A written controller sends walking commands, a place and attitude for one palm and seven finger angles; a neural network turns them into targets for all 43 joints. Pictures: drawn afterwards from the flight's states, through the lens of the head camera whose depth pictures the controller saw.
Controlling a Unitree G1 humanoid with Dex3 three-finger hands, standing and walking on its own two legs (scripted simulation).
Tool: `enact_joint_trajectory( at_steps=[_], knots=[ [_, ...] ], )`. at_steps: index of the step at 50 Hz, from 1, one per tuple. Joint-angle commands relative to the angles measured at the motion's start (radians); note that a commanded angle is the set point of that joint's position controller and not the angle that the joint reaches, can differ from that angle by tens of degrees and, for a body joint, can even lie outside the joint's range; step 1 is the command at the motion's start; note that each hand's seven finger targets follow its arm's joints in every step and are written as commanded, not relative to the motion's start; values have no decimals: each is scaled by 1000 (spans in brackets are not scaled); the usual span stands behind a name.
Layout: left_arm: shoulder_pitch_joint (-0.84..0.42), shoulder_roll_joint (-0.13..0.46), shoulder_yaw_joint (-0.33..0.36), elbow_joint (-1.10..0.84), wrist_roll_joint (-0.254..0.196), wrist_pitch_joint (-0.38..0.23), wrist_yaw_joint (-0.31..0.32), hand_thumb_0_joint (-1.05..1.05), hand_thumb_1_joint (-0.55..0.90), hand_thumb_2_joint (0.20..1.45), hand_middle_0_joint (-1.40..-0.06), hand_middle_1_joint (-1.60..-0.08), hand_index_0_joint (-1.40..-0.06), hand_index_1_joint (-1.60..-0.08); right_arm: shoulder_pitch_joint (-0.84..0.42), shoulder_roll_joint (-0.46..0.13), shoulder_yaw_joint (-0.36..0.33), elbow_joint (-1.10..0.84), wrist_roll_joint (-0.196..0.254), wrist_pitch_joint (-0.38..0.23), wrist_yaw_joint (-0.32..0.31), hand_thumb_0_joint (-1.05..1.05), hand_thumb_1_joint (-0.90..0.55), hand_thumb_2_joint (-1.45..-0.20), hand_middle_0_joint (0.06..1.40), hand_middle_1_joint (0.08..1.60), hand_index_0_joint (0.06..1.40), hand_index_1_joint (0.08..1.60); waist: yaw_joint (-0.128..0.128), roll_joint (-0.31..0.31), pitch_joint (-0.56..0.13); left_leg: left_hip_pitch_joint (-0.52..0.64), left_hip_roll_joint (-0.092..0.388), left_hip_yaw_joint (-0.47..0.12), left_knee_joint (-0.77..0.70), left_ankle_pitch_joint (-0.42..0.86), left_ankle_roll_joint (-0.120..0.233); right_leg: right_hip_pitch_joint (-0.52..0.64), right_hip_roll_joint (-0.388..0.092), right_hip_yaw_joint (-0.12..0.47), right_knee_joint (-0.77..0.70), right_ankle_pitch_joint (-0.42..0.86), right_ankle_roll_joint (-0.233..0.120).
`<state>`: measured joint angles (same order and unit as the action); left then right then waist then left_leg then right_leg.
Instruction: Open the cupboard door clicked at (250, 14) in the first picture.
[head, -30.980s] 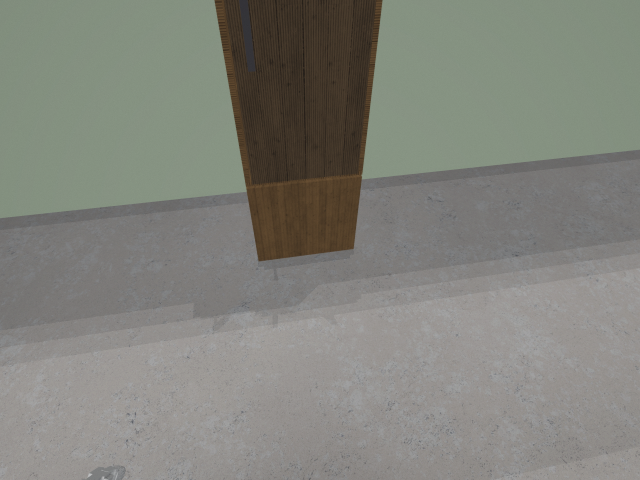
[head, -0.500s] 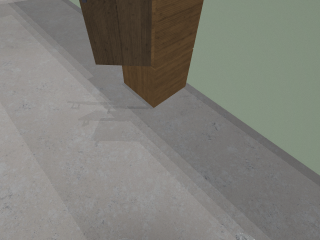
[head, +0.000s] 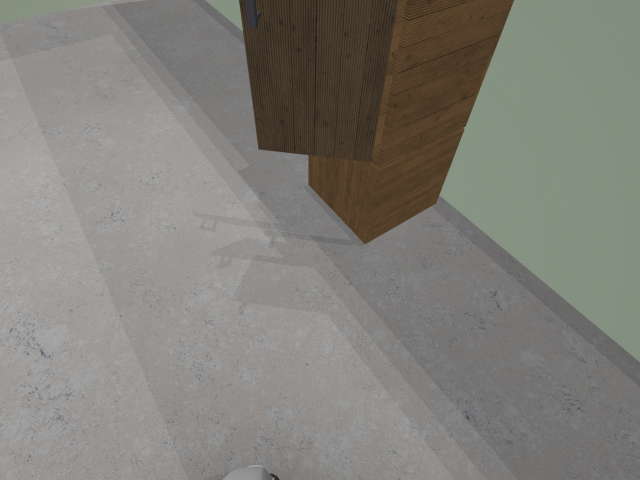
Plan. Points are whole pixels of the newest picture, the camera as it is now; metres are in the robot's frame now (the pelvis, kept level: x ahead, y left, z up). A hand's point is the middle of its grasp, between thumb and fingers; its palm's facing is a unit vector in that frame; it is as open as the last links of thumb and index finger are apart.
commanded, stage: take the last steps up to it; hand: left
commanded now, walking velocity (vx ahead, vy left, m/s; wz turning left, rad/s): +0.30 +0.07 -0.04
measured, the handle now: out of the picture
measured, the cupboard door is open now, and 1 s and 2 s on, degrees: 47 47 47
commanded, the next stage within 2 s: come to a stop and stand still in 0.86 s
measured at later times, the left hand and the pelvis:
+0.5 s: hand (200, 403) +0.23 +0.20 -0.14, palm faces +0.04 -0.97 -0.23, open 7.2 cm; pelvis +0.18 +0.02 +0.02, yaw -1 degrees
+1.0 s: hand (202, 273) +0.45 +0.27 -0.15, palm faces -0.03 -0.98 -0.20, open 7.3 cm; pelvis +0.38 +0.08 +0.02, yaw -4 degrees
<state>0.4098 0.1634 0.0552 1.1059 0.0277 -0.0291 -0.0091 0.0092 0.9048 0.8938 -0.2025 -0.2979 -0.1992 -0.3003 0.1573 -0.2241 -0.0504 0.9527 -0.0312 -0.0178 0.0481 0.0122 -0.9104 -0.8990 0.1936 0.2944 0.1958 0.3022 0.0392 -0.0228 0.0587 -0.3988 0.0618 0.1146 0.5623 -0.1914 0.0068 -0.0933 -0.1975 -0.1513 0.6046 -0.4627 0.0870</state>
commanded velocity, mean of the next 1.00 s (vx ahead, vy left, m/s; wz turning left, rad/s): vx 0.22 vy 0.04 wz -0.04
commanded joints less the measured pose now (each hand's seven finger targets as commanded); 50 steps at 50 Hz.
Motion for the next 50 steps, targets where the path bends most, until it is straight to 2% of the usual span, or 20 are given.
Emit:
enact_joint_trajectory(
  at_steps=[1,4,7,10,13,14,15,16,17,19,22,29,32,33,34,35,36,38,42,50],
  knots=[
    [-196,71,9,-177,-12,-20,5,0,900,900,-200,-300,-200,-300,368,-231,-58,65,-3,-20,-62,0,-900,-900,200,300,200,300,-168,208,-155,480,352,-506,-290,-171,223,-608,91,93,715,-108,-95],
    [-176,59,15,-134,-3,-2,-6,0,900,900,-200,-300,-200,-300,169,-94,-21,29,-2,-36,-70,0,-900,-900,200,300,200,300,-72,230,-14,194,269,-304,-351,-159,165,-528,25,124,612,43,-96],
    [-150,31,10,-125,-6,10,-14,0,900,900,-200,-300,-200,-300,135,-86,-21,39,-5,-45,-69,0,-900,-900,200,300,200,300,-30,147,-33,130,228,-185,-363,-94,160,-358,45,86,329,77,-94],
    [-137,30,12,-124,-2,11,-17,0,900,900,-200,-300,-200,-300,115,-101,-26,48,-4,-33,-58,0,-900,-900,200,300,200,300,-8,99,-7,62,204,-156,-361,-230,158,-200,95,34,151,135,-87],
    [-26,84,32,-94,3,2,-10,0,900,900,-200,-300,-200,-300,84,-79,-20,54,3,-24,-51,0,-900,-900,200,300,200,300,61,10,0,-51,107,-84,-168,-317,86,50,114,52,-53,177,-94],
    [49,153,45,-79,10,-9,-3,0,900,900,-200,-300,-200,-300,81,-37,-11,45,14,-24,-45,0,-900,-900,200,300,200,300,98,-153,2,-162,-8,20,92,-320,35,141,-24,259,-221,18,-141],
    [99,240,59,-75,2,-13,5,0,900,900,-200,-300,-200,-300,83,-9,-8,10,14,-20,-37,0,-900,-900,200,300,200,300,105,-339,0,-293,-69,36,385,-436,2,166,-254,627,-440,-156,-253],
    [68,228,56,-92,-7,-13,17,0,900,900,-200,-300,-200,-300,66,-54,-17,2,4,-13,-37,0,-900,-900,200,300,200,300,81,-255,35,-311,-22,-72,543,-373,0,77,-290,715,-506,-274,-299],
    [8,196,48,-104,-5,-22,23,0,900,900,-200,-300,-200,-300,18,-56,-21,10,4,-18,-36,0,-900,-900,200,300,200,300,58,-219,87,-360,13,-113,613,-266,-4,25,-265,679,-495,-188,-300],
    [-67,122,24,-123,-10,-40,23,0,900,900,-200,-300,-200,-300,44,-31,-18,37,2,-16,-32,0,-900,-900,200,300,200,300,-1,-74,39,-270,61,-125,542,-113,-28,-34,-182,414,-453,121,-246],
    [-57,111,25,-98,-9,-65,18,0,900,900,-200,-300,-200,-300,89,18,-8,59,6,-9,-26,0,-900,-900,200,300,200,300,-23,-69,-44,-186,53,-62,375,-76,-52,28,-117,211,-400,509,-230],
    [-8,158,28,-22,-5,-55,14,0,900,900,-200,-300,-200,-300,-33,31,-2,-1,11,-21,-5,0,-900,-900,200,300,200,300,13,-141,-11,-96,3,8,64,-48,-35,61,-105,157,-356,509,-214],
    [-51,163,33,-18,-11,-43,12,0,900,900,-200,-300,-200,-300,76,-8,-8,34,5,-34,-15,0,-900,-900,200,300,200,300,-63,-85,-16,176,-45,61,-94,16,-14,-76,-48,91,-219,476,-168],
    [-45,135,25,-27,-11,-40,9,0,900,900,-200,-300,-200,-300,197,-63,-21,73,0,-40,-28,0,-900,-900,200,300,200,300,-112,25,-78,384,0,2,-118,-8,16,-188,-6,65,-22,471,-143],
    [-19,78,16,-53,-17,-36,4,0,900,900,-200,-300,-200,-300,335,-175,-49,99,-14,-46,-47,0,-900,-900,200,300,200,300,-156,252,-180,581,246,-314,-156,-2,113,-400,115,-15,260,157,-95],
    [-75,61,4,-99,-15,-38,5,0,900,900,-200,-300,-200,-300,423,-217,-53,112,-7,-36,-63,0,-900,-900,200,300,200,300,-182,288,-211,609,373,-483,-259,63,198,-511,174,40,517,-124,-96],
    [-134,65,3,-118,-12,-35,11,0,900,900,-200,-300,-200,-300,377,-202,-48,105,-4,-34,-66,0,-900,-900,200,300,200,300,-164,183,-153,474,388,-482,-279,-24,215,-544,141,104,663,-117,-116],
    [-154,58,9,-103,-9,-22,5,0,900,900,-200,-300,-200,-300,214,-97,-21,64,1,-43,-71,0,-900,-900,200,300,200,300,-97,226,-29,256,331,-364,-352,-101,180,-560,67,152,691,42,-109],
    [-88,8,4,-71,-5,5,-5,0,900,900,-200,-300,-200,-300,162,-51,-7,64,-1,-59,-76,0,-900,-900,200,300,200,300,-28,125,-31,150,253,-155,-367,95,149,-403,59,119,435,124,-91],
    [-142,35,-5,-86,-3,10,2,0,900,900,-200,-300,-200,-300,147,-50,4,97,3,-30,-76,0,-900,-900,200,300,200,300,-9,80,-8,107,180,-71,-238,117,102,-117,134,57,-46,276,-85]
  ],
)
